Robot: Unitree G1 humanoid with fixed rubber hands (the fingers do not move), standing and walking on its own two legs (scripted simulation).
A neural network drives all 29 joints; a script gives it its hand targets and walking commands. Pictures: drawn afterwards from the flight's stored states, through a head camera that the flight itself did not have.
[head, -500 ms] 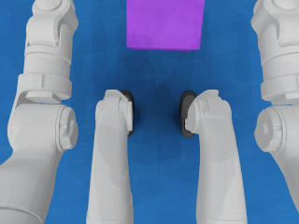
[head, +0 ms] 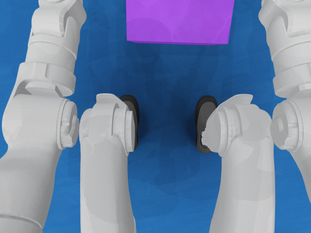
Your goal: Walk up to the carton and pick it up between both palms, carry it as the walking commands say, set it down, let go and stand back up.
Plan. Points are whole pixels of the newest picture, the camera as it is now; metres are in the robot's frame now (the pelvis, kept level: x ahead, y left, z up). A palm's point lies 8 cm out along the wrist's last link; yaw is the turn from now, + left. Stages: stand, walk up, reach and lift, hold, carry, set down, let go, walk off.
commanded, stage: reach and lift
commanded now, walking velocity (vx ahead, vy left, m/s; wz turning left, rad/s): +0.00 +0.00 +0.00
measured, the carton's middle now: (176, 6) +0.52 -0.01 -0.32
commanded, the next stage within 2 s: none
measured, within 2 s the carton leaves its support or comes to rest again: neither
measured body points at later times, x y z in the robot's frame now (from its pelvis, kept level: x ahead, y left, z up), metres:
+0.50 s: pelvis +0.01 +0.00 -0.06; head +0.39 +0.01 +0.17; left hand +0.54 +0.22 -0.27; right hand +0.56 -0.19 -0.26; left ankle +0.13 +0.14 -0.38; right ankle +0.13 -0.13 -0.38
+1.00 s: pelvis +0.02 +0.00 -0.06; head +0.40 +0.01 +0.17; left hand +0.56 +0.19 -0.27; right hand +0.57 -0.18 -0.26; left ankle +0.13 +0.13 -0.38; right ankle +0.13 -0.13 -0.38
